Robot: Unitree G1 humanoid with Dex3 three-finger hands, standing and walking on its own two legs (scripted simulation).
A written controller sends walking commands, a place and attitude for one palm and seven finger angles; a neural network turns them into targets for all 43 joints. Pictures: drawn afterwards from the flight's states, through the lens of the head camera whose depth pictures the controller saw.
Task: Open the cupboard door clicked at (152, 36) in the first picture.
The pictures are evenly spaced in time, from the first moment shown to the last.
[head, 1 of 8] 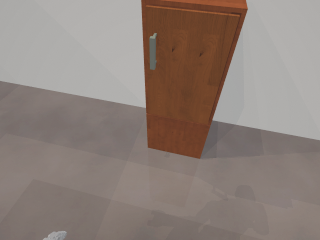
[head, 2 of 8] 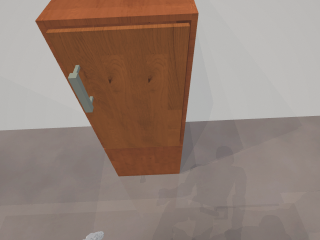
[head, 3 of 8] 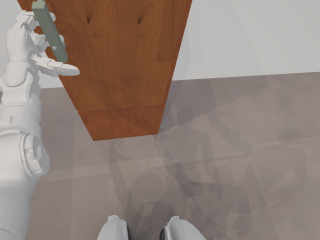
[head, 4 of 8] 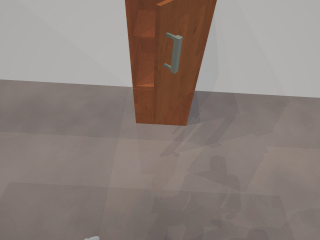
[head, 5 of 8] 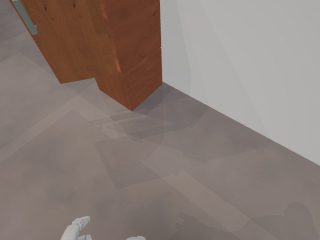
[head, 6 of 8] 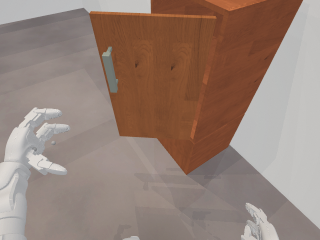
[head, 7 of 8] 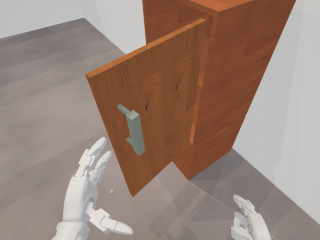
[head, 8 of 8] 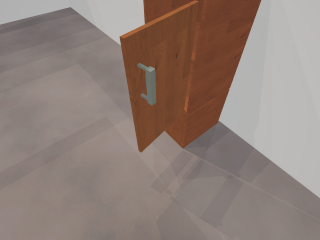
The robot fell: no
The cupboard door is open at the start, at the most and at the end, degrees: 0 100 100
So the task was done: yes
